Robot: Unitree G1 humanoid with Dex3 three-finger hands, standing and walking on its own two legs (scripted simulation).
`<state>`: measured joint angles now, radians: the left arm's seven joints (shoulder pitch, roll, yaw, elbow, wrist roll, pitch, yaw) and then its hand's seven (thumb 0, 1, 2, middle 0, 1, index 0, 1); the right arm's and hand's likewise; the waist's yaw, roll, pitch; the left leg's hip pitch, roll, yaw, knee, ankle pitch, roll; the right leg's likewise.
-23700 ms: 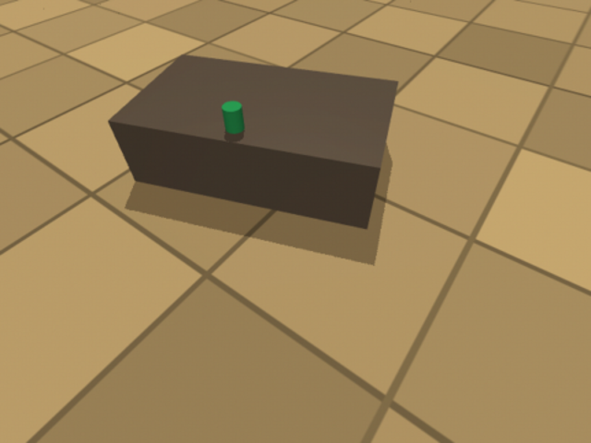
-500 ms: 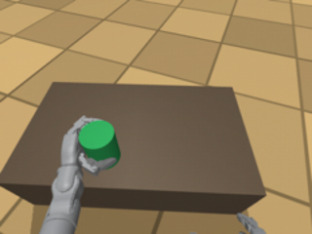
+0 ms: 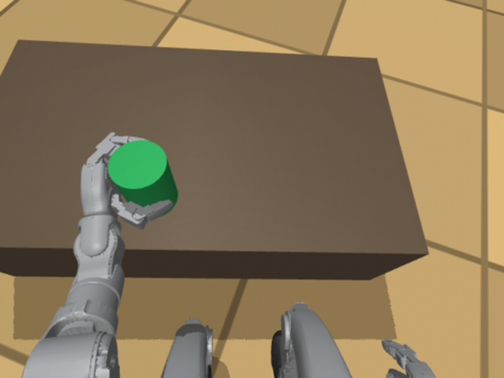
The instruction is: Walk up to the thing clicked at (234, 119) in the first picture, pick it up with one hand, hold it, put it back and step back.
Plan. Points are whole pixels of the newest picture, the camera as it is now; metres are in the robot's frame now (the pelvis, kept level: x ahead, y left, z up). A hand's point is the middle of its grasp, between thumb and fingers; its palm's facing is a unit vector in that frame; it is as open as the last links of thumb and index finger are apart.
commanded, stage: crouch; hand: left
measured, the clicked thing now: (146, 181) +0.42 +0.16 +0.00
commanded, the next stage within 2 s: lower in 0.86 s
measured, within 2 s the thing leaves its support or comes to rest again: rests again in 1.84 s
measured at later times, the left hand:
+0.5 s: hand (155, 183) +0.47 +0.17 -0.10, palm faces +0.13 -0.99 -0.02, open 11.4 cm
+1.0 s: hand (160, 183) +0.49 +0.17 -0.13, palm faces +0.13 -0.99 -0.03, open 11.4 cm
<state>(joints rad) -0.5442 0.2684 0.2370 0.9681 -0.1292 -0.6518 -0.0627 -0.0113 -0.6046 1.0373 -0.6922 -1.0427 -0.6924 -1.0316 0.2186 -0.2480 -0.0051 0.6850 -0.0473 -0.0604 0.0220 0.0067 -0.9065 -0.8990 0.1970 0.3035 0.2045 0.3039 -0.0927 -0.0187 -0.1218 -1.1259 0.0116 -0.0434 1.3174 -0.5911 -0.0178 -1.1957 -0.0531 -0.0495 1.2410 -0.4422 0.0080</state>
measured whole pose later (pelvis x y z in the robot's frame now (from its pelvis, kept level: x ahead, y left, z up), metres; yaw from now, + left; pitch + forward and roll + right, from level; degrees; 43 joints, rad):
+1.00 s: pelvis -0.03 +0.00 -0.13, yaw +0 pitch +35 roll -3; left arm -0.87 0.39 0.37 1.15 -0.04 -0.61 -0.03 -0.01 -0.60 1.04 -0.69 -1.04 -0.69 -1.03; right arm 0.20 -0.25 0.04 0.70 -0.07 -0.02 0.04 0.00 -0.94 -0.91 0.20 0.30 0.20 0.30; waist -0.17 0.03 -0.18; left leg -1.71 -0.01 -0.06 1.80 -0.71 -0.02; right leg -1.78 -0.07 -0.04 1.70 -0.53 0.01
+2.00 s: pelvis -0.06 +0.01 -0.23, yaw -1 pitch +36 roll -4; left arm -1.04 0.49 0.39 1.26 0.03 -0.59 -0.01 -0.01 -0.60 1.05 -0.68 -1.06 -0.68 -1.05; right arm 0.21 -0.28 0.06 0.70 -0.10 0.01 0.06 0.00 -0.93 -0.91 0.20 0.30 0.20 0.30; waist -0.23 0.02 -0.13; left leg -2.04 -0.04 -0.06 2.12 -0.72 -0.01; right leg -2.10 -0.09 -0.02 1.99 -0.52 0.02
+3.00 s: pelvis -0.06 +0.01 -0.22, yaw -1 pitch +36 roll -5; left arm -1.08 0.57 0.46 1.17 0.03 -0.51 -0.03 -0.02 -0.58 0.12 -0.07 -0.07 -0.06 -0.08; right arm 0.22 -0.28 0.07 0.66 -0.07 0.05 0.05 0.00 -0.91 -0.90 0.20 0.30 0.21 0.30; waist -0.23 0.04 -0.13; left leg -2.01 -0.05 -0.06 2.10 -0.72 0.00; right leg -2.07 -0.10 -0.02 1.96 -0.52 0.03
